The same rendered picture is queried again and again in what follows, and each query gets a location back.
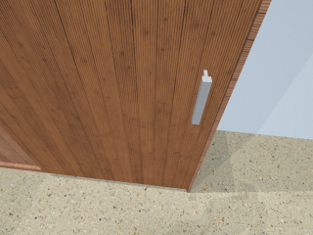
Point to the wardrobe door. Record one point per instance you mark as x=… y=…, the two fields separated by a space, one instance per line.
x=106 y=89
x=11 y=151

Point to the handle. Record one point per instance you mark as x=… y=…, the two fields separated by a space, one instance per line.
x=203 y=92

